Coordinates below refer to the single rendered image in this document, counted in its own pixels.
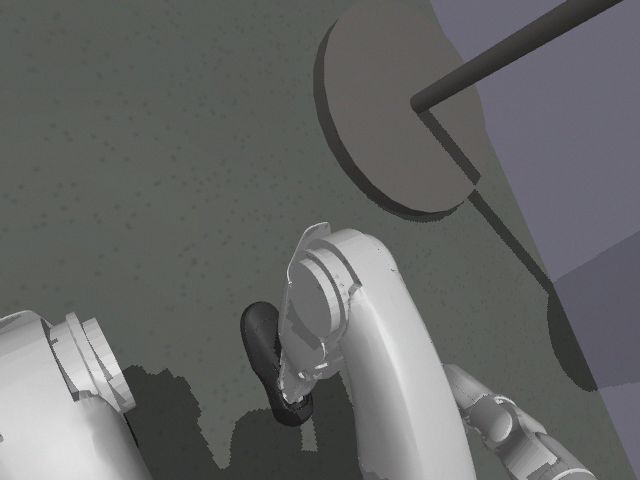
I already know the right robot foot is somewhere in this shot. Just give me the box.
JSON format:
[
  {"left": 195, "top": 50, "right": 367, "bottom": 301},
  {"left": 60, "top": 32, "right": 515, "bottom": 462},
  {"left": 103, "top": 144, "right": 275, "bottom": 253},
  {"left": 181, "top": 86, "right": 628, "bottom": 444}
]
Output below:
[{"left": 240, "top": 302, "right": 313, "bottom": 427}]

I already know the right robot arm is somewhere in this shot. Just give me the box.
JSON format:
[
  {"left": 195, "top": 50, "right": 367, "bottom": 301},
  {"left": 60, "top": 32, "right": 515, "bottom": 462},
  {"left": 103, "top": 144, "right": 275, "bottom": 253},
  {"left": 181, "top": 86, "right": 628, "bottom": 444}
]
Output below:
[{"left": 470, "top": 394, "right": 598, "bottom": 480}]

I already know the left robot foot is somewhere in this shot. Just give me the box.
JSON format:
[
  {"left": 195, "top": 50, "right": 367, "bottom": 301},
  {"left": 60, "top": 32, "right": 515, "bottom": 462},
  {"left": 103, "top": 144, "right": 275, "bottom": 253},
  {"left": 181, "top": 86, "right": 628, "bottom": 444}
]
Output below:
[{"left": 123, "top": 414, "right": 139, "bottom": 450}]

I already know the right robot hand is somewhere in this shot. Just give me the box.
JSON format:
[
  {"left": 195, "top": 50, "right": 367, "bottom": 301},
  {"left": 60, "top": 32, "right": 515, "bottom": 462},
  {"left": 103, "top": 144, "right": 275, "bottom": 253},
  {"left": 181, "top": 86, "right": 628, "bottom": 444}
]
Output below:
[{"left": 442, "top": 364, "right": 495, "bottom": 434}]

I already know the coat stand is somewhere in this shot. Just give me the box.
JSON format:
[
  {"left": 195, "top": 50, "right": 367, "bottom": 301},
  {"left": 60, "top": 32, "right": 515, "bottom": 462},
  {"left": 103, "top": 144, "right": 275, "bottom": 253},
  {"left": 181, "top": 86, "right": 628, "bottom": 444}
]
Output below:
[{"left": 313, "top": 0, "right": 623, "bottom": 216}]

